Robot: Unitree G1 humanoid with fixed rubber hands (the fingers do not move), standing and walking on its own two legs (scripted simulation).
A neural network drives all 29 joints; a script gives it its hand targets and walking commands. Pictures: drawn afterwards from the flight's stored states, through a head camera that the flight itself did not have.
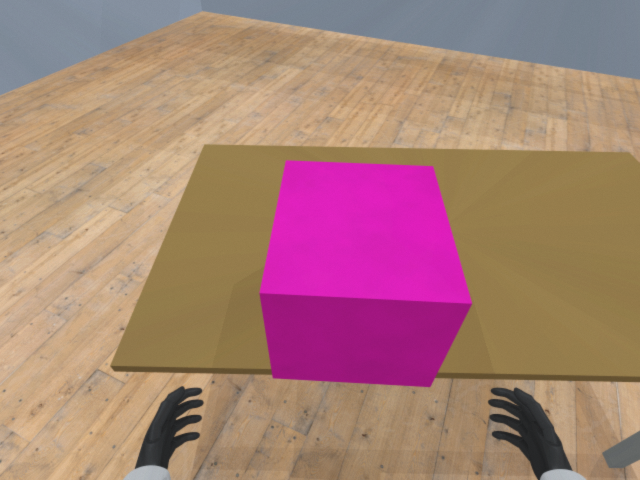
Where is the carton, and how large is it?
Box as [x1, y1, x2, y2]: [260, 160, 471, 386]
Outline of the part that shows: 286,160 260,288 260,299 272,376 276,378 430,386 471,304 433,167 415,165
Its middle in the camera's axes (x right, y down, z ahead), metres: +0.06 +0.06 +0.66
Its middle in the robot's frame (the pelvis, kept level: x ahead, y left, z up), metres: +0.46 -0.05 -0.03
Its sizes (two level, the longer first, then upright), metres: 0.294 0.261 0.234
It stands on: a table, 0.64 m high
